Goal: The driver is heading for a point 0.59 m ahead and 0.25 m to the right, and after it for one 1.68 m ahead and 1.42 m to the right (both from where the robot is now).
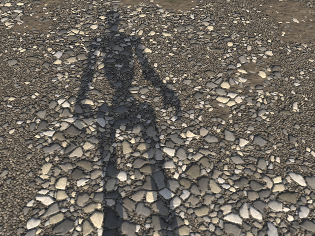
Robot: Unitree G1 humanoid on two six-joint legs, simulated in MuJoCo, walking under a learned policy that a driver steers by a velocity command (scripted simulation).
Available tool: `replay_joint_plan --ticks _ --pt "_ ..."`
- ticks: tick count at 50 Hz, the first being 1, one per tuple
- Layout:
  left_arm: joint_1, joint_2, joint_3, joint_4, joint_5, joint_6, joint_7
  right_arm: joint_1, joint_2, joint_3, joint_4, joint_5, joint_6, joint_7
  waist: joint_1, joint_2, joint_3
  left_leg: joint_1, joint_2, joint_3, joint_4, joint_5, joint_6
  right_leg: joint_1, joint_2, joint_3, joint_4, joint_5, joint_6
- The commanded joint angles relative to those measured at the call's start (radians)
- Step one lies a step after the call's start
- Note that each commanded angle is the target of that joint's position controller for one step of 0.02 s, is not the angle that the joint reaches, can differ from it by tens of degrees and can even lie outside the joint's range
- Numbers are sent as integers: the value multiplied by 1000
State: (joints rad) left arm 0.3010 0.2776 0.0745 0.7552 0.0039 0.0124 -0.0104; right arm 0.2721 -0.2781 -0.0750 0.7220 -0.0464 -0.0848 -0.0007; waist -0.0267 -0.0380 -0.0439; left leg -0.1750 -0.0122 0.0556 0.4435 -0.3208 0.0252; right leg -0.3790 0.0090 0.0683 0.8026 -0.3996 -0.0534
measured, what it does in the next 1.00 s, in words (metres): walks ahead, turning right: right foot, then left foot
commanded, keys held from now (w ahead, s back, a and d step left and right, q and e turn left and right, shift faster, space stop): w+e+shift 0.56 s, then e+shift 0.24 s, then shift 0.20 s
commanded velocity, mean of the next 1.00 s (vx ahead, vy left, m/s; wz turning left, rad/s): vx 0.68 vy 0.00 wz -0.83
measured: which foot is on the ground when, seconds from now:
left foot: down 0.00-0.36, up 0.38-0.76, down 0.78-1.00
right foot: up 0.00-0.34, down 0.36-0.78, up 0.80-1.00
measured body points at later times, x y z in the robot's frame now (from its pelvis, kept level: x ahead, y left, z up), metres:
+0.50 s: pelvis +0.32 -0.12 -0.03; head +0.35 -0.12 +0.42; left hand +0.53 +0.10 -0.15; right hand +0.31 -0.40 -0.13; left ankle +0.26 +0.08 -0.61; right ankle +0.33 -0.14 -0.74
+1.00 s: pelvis +0.64 -0.24 +0.00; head +0.67 -0.29 +0.44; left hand +0.98 -0.19 -0.08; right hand +0.54 -0.53 -0.11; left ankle +0.79 -0.24 -0.74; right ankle +0.55 -0.32 -0.66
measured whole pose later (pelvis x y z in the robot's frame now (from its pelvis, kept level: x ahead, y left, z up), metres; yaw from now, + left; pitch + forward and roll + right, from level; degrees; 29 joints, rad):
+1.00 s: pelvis +0.64 -0.24 +0.00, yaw -52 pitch +1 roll +2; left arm 0.14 0.35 0.07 0.60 -0.02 0.03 0.03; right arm 0.12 -0.27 -0.04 0.68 -0.02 -0.06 -0.01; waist -0.01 -0.01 0.12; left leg -0.36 -0.01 0.07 0.43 -0.08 0.03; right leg -0.58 -0.01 0.06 1.16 -0.46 0.07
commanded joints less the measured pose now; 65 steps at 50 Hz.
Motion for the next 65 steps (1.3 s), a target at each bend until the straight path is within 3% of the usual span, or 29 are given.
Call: replay_joint_plan --ticks 1,4,12,15,17,18,19,20,21,23,26,29,33,34,36,38,39,40,41,43,46,48,51,56,58,59,60,61,65 --pt "-245 72 17 -165 25 -21 -37 120 -108 -20 -21 -15 6 -16 -75 123 104 353 370 -438 -282 -285 111 -610 -59 31 290 72 -18" --pt "-203 76 16 -145 34 -1 -77 117 -104 -6 -5 6 -8 -17 -41 150 96 286 295 -207 -318 -101 69 -571 -78 -20 414 170 5" --pt "-446 45 -29 -234 32 7 -111 209 -106 7 93 4 -27 -18 -53 104 247 206 247 159 -380 357 30 -449 -71 -217 108 288 -49" --pt "-357 55 -30 -216 25 5 -85 228 -171 -1 116 11 -13 -29 28 153 139 285 264 235 -141 1276 11 -184 56 -327 4 193 -135" --pt "-23 136 10 -132 14 -6 -59 175 -245 -23 96 7 17 -31 202 200 -50 217 311 210 287 1457 36 179 126 -287 1 62 -189" --pt "181 198 46 -62 21 -13 -39 135 -242 -24 77 7 16 -24 294 159 -137 10 284 194 601 1206 23 491 124 -178 -108 56 -217" --pt "107 292 82 -54 5 5 -15 118 -106 2 33 16 5 -1 187 -140 -129 -418 55 172 1020 41 -28 738 -80 220 -258 -144 -269" --pt "77 374 91 -104 26 15 -23 68 -115 13 -88 25 -25 7 157 -132 -283 -664 -35 -56 1246 -98 -46 852 -268 766 -474 -271 -416" --pt "105 323 85 -92 21 16 -12 -63 -149 12 -113 17 -46 11 194 25 -203 -731 33 -154 1211 8 -33 783 -266 745 -546 -236 -381" --pt "71 233 60 -41 19 -16 7 -44 -110 31 -105 8 -52 3 74 126 25 -625 119 -145 996 28 -33 430 -201 556 -571 7 -314" --pt "-1 166 28 -52 4 -57 10 13 -93 40 -89 -34 13 6 -25 101 94 -492 157 -136 860 -48 -76 143 -87 381 -589 153 -308" --pt "25 178 26 -50 -2 -81 6 -183 -71 57 -173 -24 29 16 6 85 191 -482 152 -62 602 68 -110 -13 -27 315 -652 311 -285" --pt "112 204 43 -7 -13 -61 5 -281 -28 83 -191 1 12 27 81 25 102 -273 5 5 244 408 -69 63 50 209 -473 927 -138" --pt "155 128 32 -21 -91 -59 33 -412 -39 62 -252 36 -41 12 128 101 78 -206 -61 -69 98 425 -77 56 46 315 -450 707 -97" --pt "114 196 42 -20 -69 -51 51 -381 -110 26 -256 58 -65 -7 73 11 23 -105 -88 -105 -37 472 -64 174 36 366 -376 733 -51" --pt "12 210 52 -59 -45 -44 50 -142 -178 -14 -211 58 -65 -32 -74 -87 -130 187 -41 -108 -61 635 -43 170 91 328 -76 792 26" --pt "21 103 20 -87 -23 -35 46 57 -191 -16 -170 40 -50 -36 -128 -67 -304 481 153 -241 86 762 27 55 130 264 237 365 78" --pt "231 -21 -15 -100 -3 -27 37 118 -207 -3 -167 -8 -36 -25 -28 264 -490 752 496 -579 214 1263 194 -182 228 230 625 -454 105" --pt "298 121 -4 -114 -42 -21 22 68 -210 -14 -156 10 -24 -11 2 356 -613 734 584 -833 100 808 291 -243 109 215 818 -283 124" --pt "78 192 18 -145 -47 13 31 -137 -63 20 -207 16 10 -28 -5 144 -279 390 378 -513 -11 499 218 -302 13 75 733 -102 148" --pt "40 118 5 -174 -34 30 36 -190 -81 21 -162 17 13 -19 62 97 -31 -9 274 -301 -102 641 208 -212 -36 40 565 -104 138" --pt "26 55 -16 -178 -24 21 41 -198 -107 7 -122 21 2 -8 72 111 -31 -88 261 -217 -135 762 223 -141 -39 5 363 -98 130" --pt "-18 63 -27 -179 -11 14 32 -226 -147 -7 -92 39 14 -4 71 121 -113 -96 273 -155 -135 778 238 -11 -52 -6 138 81 110" --pt "-126 113 -18 -206 -6 30 14 -213 -175 -8 -52 64 40 2 53 139 -79 -128 270 -141 -119 371 191 119 -32 -31 -118 197 61" --pt "-121 115 -12 -199 4 28 12 -183 -133 10 -30 65 46 4 59 132 -56 -185 221 -119 -57 180 123 244 -10 -52 -284 250 17" --pt "-121 142 -8 -212 12 28 18 -125 -88 28 -9 48 46 7 48 61 -56 -233 168 -76 15 47 48 316 -92 50 -371 363 -18" --pt "-185 207 -5 -247 27 33 29 -44 -49 43 -18 18 45 14 -35 -156 -78 -302 54 34 182 -153 -43 332 -293 281 -414 452 -124" --pt "-175 157 -14 -238 37 26 28 -106 -92 34 -24 27 56 4 38 -173 -73 -259 55 -37 277 -224 -70 190 -330 343 -494 308 -219" --pt "-268 114 -26 -205 22 -10 17 -77 -120 15 8 32 84 -12 1 -109 -25 -195 75 -75 335 -141 -102 115 -220 206 -451 381 -148"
